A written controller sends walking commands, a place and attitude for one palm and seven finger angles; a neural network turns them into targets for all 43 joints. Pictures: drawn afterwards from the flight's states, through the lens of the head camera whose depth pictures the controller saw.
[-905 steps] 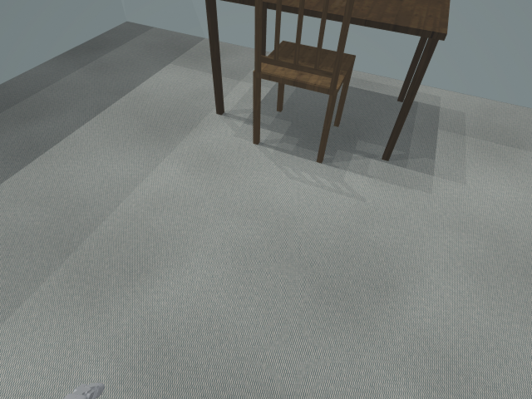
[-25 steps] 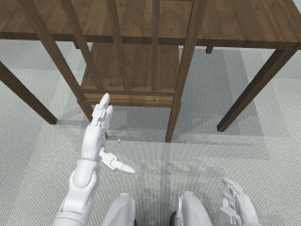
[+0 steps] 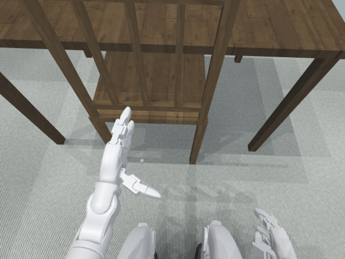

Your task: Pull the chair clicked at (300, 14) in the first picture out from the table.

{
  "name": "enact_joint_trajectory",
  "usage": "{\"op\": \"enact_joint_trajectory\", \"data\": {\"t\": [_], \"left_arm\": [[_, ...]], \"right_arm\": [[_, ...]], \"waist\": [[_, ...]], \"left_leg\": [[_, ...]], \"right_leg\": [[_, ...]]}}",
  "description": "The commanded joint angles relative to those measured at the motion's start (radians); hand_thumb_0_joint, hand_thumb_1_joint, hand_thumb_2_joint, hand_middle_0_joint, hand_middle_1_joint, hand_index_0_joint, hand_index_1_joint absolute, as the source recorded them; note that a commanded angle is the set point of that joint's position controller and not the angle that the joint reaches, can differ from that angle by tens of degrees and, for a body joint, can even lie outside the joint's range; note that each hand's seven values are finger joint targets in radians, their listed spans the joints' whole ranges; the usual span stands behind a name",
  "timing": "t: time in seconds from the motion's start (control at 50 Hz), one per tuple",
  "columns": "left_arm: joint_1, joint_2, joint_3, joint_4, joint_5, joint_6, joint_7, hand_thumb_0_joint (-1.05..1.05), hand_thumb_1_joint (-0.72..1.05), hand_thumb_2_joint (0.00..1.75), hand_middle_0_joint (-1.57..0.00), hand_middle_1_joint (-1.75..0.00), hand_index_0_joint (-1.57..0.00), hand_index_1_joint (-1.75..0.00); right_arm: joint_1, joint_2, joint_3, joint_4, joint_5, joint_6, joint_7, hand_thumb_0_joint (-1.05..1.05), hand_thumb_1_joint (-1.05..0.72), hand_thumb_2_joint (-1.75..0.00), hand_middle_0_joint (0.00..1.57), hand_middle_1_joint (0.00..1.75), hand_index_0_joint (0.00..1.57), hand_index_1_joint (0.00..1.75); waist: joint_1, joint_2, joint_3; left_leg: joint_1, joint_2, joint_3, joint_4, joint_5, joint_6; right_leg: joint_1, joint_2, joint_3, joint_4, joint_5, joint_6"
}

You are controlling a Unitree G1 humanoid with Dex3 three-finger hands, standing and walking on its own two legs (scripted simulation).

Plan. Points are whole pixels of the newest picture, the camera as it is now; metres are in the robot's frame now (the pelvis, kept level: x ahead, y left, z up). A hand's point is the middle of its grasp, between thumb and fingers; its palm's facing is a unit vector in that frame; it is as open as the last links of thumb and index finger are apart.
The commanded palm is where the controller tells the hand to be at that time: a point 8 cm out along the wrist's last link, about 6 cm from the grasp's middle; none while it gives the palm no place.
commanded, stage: aim the fingers beside a spindle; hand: left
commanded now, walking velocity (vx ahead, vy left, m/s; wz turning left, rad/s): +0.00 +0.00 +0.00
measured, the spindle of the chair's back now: (139, 65) +0.57 +0.11 +0.05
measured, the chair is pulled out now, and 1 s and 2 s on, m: -0.10 -0.10 -0.10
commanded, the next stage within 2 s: push the fingers through the gap in 0.40 s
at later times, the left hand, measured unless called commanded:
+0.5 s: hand (142, 157) +0.33 +0.08 +0.02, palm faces -0.08 -1.00 -0.03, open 16.9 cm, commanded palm +0.31 +0.14 +0.02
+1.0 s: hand (147, 141) +0.37 +0.07 +0.02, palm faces -0.08 -1.00 -0.06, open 16.9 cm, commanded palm +0.35 +0.13 +0.02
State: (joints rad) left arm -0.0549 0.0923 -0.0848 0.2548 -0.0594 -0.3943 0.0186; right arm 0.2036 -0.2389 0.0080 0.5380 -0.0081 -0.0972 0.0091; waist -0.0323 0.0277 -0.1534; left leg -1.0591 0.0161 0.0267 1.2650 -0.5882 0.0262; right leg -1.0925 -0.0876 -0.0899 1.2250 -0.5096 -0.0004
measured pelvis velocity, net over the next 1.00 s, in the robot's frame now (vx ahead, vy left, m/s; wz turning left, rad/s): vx -0.01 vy -0.01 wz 0.00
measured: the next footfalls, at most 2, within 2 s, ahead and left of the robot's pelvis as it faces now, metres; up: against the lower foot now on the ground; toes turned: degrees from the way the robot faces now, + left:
none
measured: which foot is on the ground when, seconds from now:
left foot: down 0.00-1.00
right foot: down 0.00-1.00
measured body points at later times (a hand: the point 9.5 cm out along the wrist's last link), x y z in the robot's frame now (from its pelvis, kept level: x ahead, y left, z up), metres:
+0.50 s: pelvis +0.00 -0.01 +0.00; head +0.12 -0.01 +0.43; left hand +0.33 +0.14 +0.02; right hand +0.17 -0.25 -0.11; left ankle +0.01 +0.10 -0.63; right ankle +0.04 -0.13 -0.63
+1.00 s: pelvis -0.01 -0.01 +0.00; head +0.11 -0.02 +0.43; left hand +0.37 +0.13 +0.03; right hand +0.14 -0.26 -0.12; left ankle +0.01 +0.10 -0.63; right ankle +0.04 -0.13 -0.63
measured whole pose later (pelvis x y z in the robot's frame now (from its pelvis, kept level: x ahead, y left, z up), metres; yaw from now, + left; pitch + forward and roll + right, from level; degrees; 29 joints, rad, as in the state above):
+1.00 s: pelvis -0.01 -0.01 +0.00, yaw +0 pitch +22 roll +0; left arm -0.28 0.12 0.01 0.46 -0.07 -0.41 0.02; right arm 0.20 -0.24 0.01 0.58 -0.01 -0.08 0.01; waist -0.05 0.03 -0.15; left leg -1.08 0.03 0.02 1.27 -0.58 0.01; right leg -1.12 -0.08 -0.09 1.24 -0.51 -0.02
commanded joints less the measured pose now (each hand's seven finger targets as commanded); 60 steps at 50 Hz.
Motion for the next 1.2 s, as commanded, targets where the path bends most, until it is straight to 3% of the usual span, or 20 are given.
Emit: {"op": "enact_joint_trajectory", "data": {"t": [0.0,0.16,0.24,0.28,0.38,0.4,0.44,0.48,0.56,0.68,0.72,0.78,0.84,0.92,0.96,1.02,1.08,1.12,1.16,1.18], "left_arm": [[-0.180,0.064,0.052,-0.195,0.002,-0.077,0.024,0.00,-0.50,0.30,-0.06,-0.08,-0.06,-0.08],[-0.180,0.037,0.028,-0.214,-0.016,-0.082,0.002,0.00,-0.50,0.30,-0.06,-0.08,-0.06,-0.08],[-0.190,0.010,-0.007,-0.188,-0.012,-0.068,-0.007,0.00,-0.50,0.30,-0.06,-0.08,-0.06,-0.08],[-0.207,0.033,0.014,-0.181,-0.008,-0.067,0.002,0.00,-0.50,0.30,-0.06,-0.08,-0.06,-0.08],[-0.166,0.101,0.098,-0.191,-0.006,-0.080,0.020,0.00,-0.50,0.30,-0.06,-0.08,-0.06,-0.08],[-0.168,0.065,0.065,-0.190,-0.004,-0.082,0.017,0.00,-0.50,0.30,-0.06,-0.08,-0.06,-0.08],[-0.200,0.060,0.057,-0.195,-0.010,-0.089,0.012,0.00,-0.50,0.30,-0.06,-0.08,-0.06,-0.08],[-0.174,0.066,0.060,-0.200,-0.013,-0.089,0.004,0.00,-0.50,0.30,-0.06,-0.08,-0.06,-0.08],[-0.233,0.027,0.008,-0.194,-0.012,-0.088,-0.009,0.00,-0.50,0.30,-0.06,-0.08,-0.06,-0.08],[-0.278,0.072,0.066,-0.140,-0.006,-0.079,0.013,0.00,-0.50,0.30,-0.06,-0.08,-0.06,-0.08],[-0.298,0.067,0.074,-0.108,-0.004,-0.078,0.019,0.00,-0.50,0.30,-0.06,-0.08,-0.06,-0.08],[-0.361,0.093,0.100,-0.089,0.001,-0.086,0.029,0.00,-0.50,0.30,-0.06,-0.08,-0.06,-0.08],[-0.411,0.069,0.086,-0.059,-0.007,-0.088,0.023,0.00,-0.50,0.30,-0.06,-0.08,-0.06,-0.08],[-0.453,0.111,0.132,0.009,-0.015,-0.087,0.010,0.00,-0.50,0.30,-0.06,-0.08,-0.06,-0.08],[-0.467,0.099,0.128,0.005,-0.020,-0.093,0.004,0.00,-0.50,0.30,-0.06,-0.08,-0.06,-0.08],[-0.525,0.085,0.118,0.066,-0.022,-0.094,0.001,0.00,-0.50,0.30,-0.06,-0.08,-0.06,-0.08],[-0.587,0.144,0.174,0.097,-0.021,-0.108,0.008,0.00,-0.50,0.30,-0.06,-0.08,-0.06,-0.08],[-0.640,0.134,0.166,0.103,-0.017,-0.121,0.007,0.00,-0.50,0.30,-0.06,-0.08,-0.06,-0.08],[-0.640,0.131,0.172,0.134,-0.017,-0.122,0.008,0.00,-0.50,0.30,-0.06,-0.08,-0.06,-0.08],[-0.644,0.148,0.188,0.145,-0.017,-0.123,0.011,0.00,-0.50,0.30,-0.06,-0.08,-0.06,-0.08]], "right_arm": [[0.004,-0.124,-0.048,-0.129,-0.003,-0.032,-0.005,0.00,-0.90,-0.90,0.20,0.30,0.20,0.30],[0.005,-0.122,-0.051,-0.132,-0.001,-0.032,-0.005,0.00,-0.90,-0.90,0.20,0.30,0.20,0.30],[0.008,-0.123,-0.051,-0.129,0.001,-0.030,-0.005,0.00,-0.90,-0.90,0.20,0.30,0.20,0.30],[0.012,-0.127,-0.052,-0.125,0.001,-0.029,-0.009,0.00,-0.90,-0.90,0.20,0.30,0.20,0.30],[0.014,-0.121,-0.051,-0.130,-0.001,-0.026,-0.008,0.00,-0.90,-0.90,0.20,0.30,0.20,0.30],[0.006,-0.117,-0.048,-0.131,-0.003,-0.026,-0.005,0.00,-0.90,-0.90,0.20,0.30,0.20,0.30],[0.008,-0.119,-0.050,-0.125,-0.002,-0.027,-0.005,0.00,-0.90,-0.90,0.20,0.30,0.20,0.30],[0.011,-0.122,-0.051,-0.131,-0.001,-0.031,-0.005,0.00,-0.90,-0.90,0.20,0.30,0.20,0.30],[0.014,-0.122,-0.053,-0.113,-0.001,-0.037,-0.007,0.00,-0.90,-0.90,0.20,0.30,0.20,0.30],[0.023,-0.128,-0.054,-0.105,-0.002,-0.033,-0.009,0.00,-0.90,-0.90,0.20,0.30,0.20,0.30],[0.019,-0.123,-0.053,-0.101,-0.003,-0.028,-0.007,0.00,-0.90,-0.90,0.20,0.30,0.20,0.30],[0.021,-0.126,-0.052,-0.098,-0.004,-0.026,-0.009,0.00,-0.90,-0.90,0.20,0.30,0.20,0.30],[0.024,-0.124,-0.050,-0.089,-0.006,-0.026,-0.007,0.00,-0.90,-0.90,0.20,0.30,0.20,0.30],[0.032,-0.130,-0.049,-0.074,-0.004,-0.023,-0.010,0.00,-0.90,-0.90,0.20,0.30,0.20,0.30],[0.040,-0.129,-0.051,-0.075,-0.006,-0.025,-0.009,0.00,-0.90,-0.90,0.20,0.30,0.20,0.30],[0.048,-0.131,-0.050,-0.059,-0.004,-0.023,-0.007,0.00,-0.90,-0.90,0.20,0.30,0.20,0.30],[0.060,-0.139,-0.052,-0.049,-0.006,-0.026,-0.012,0.00,-0.90,-0.90,0.20,0.30,0.20,0.30],[0.063,-0.135,-0.051,-0.040,-0.009,-0.027,-0.011,0.00,-0.90,-0.90,0.20,0.30,0.20,0.30],[0.073,-0.137,-0.053,-0.035,-0.011,-0.026,-0.008,0.00,-0.90,-0.90,0.20,0.30,0.20,0.30],[0.079,-0.142,-0.054,-0.038,-0.011,-0.027,-0.008,0.00,-0.90,-0.90,0.20,0.30,0.20,0.30]], "waist": [[-0.016,-0.038,-0.364],[-0.019,-0.023,-0.410],[-0.032,-0.032,-0.377],[-0.034,-0.045,-0.375],[-0.004,-0.038,-0.395],[-0.013,-0.039,-0.391],[-0.025,-0.053,-0.381],[-0.016,-0.032,-0.388],[-0.041,-0.024,-0.386],[-0.028,-0.032,-0.391],[-0.036,-0.066,-0.389],[-0.032,-0.048,-0.396],[-0.045,-0.047,-0.408],[-0.047,-0.057,-0.401],[-0.043,-0.050,-0.437],[-0.062,-0.045,-0.401],[-0.065,-0.073,-0.413],[-0.071,-0.023,-0.425],[-0.072,-0.033,-0.438],[-0.062,-0.003,-0.451]], "left_leg": [[0.200,-0.019,-0.071,-0.174,0.329,-0.017],[0.235,-0.016,-0.067,-0.171,0.371,-0.018],[0.221,-0.015,-0.072,-0.171,0.351,-0.016],[0.205,-0.016,-0.069,-0.165,0.346,-0.014],[0.177,-0.025,-0.054,-0.163,0.357,-0.016],[0.183,-0.024,-0.051,-0.162,0.346,-0.014],[0.180,-0.021,-0.051,-0.157,0.340,-0.012],[0.188,-0.022,-0.055,-0.164,0.352,-0.013],[0.215,-0.016,-0.061,-0.158,0.358,-0.014],[0.189,-0.022,-0.061,-0.160,0.351,-0.015],[0.169,-0.022,-0.049,-0.151,0.327,-0.011],[0.153,-0.025,-0.050,-0.153,0.311,-0.011],[0.157,-0.024,-0.044,-0.150,0.305,-0.009],[0.127,-0.024,-0.037,-0.150,0.294,-0.010],[0.138,-0.025,-0.036,-0.152,0.312,-0.009],[0.126,-0.023,-0.037,-0.153,0.286,-0.009],[0.091,-0.024,-0.034,-0.148,0.262,-0.005],[0.114,-0.024,-0.033,-0.148,0.270,-0.007],[0.128,-0.022,-0.035,-0.152,0.292,-0.008],[0.139,-0.022,-0.040,-0.155,0.315,-0.011]], "right_leg": [[0.245,0.051,0.037,-0.142,0.224,-0.035],[0.272,0.049,0.042,-0.144,0.273,-0.033],[0.248,0.050,0.038,-0.148,0.252,-0.031],[0.249,0.050,0.040,-0.148,0.252,-0.031],[0.315,0.049,0.054,-0.144,0.295,-0.036],[0.302,0.048,0.053,-0.147,0.284,-0.031],[0.294,0.048,0.056,-0.151,0.283,-0.029],[0.302,0.050,0.052,-0.148,0.286,-0.034],[0.261,0.048,0.048,-0.149,0.281,-0.030],[0.273,0.048,0.049,-0.143,0.275,-0.033],[0.287,0.049,0.058,-0.153,0.273,-0.026],[0.292,0.050,0.062,-0.151,0.256,-0.029],[0.292,0.050,0.067,-0.158,0.259,-0.025],[0.313,0.050,0.077,-0.166,0.262,-0.024],[0.330,0.050,0.080,-0.161,0.284,-0.024],[0.296,0.053,0.076,-0.170,0.252,-0.021],[0.317,0.056,0.086,-0.175,0.231,-0.019],[0.293,0.054,0.085,-0.167,0.235,-0.020],[0.295,0.057,0.079,-0.163,0.256,-0.020],[0.288,0.058,0.073,-0.151,0.268,-0.025]]}}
